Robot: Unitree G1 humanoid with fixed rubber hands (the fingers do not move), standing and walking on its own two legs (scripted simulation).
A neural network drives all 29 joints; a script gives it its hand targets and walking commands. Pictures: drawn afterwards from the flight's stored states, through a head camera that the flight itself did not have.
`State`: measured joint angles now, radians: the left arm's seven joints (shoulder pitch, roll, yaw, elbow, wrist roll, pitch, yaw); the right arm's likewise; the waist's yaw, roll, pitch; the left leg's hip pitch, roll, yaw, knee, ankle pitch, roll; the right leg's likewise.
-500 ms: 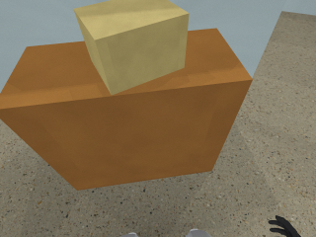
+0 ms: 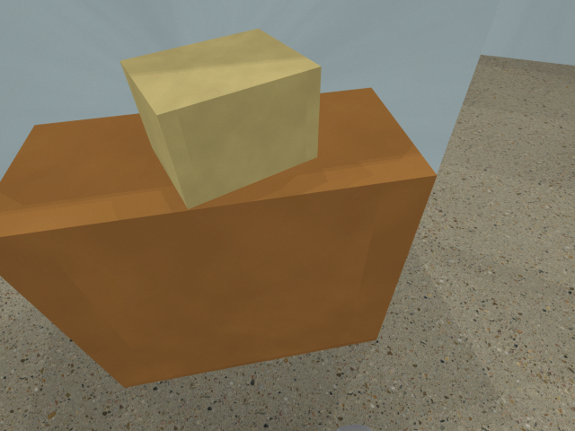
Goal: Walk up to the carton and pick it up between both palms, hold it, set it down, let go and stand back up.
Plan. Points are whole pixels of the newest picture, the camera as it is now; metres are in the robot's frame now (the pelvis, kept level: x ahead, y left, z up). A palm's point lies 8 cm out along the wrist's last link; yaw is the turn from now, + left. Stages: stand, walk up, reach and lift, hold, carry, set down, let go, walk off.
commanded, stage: walk up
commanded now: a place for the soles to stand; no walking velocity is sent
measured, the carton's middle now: (225, 112) +0.68 +0.08 +0.12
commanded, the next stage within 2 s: none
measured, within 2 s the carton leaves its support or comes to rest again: neither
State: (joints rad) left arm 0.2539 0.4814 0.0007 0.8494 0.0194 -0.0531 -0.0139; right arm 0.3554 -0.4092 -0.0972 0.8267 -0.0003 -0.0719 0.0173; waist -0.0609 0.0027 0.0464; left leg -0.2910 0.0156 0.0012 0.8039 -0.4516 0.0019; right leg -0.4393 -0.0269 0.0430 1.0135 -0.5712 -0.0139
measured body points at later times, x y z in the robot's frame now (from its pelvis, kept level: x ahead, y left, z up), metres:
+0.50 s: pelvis +0.14 +0.00 +0.01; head +0.15 +0.00 +0.46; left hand +0.17 +0.35 -0.09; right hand +0.33 -0.30 -0.07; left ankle +0.25 +0.13 -0.69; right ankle +0.08 -0.14 -0.70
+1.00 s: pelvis +0.24 +0.03 +0.02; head +0.29 +0.01 +0.46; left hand +0.33 +0.36 -0.08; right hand +0.28 -0.30 -0.10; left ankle +0.24 +0.13 -0.70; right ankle +0.31 -0.09 -0.70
